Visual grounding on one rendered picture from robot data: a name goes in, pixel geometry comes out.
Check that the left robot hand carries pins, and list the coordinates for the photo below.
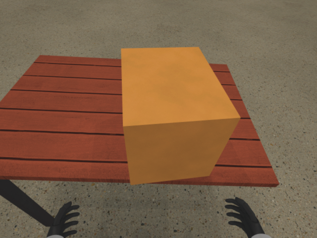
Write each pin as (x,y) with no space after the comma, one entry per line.
(58,225)

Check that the carton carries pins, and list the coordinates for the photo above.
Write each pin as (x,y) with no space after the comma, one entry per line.
(177,117)

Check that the table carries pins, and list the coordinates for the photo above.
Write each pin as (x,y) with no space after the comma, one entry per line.
(63,121)

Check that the right robot hand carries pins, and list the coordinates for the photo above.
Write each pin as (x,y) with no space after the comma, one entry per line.
(249,222)

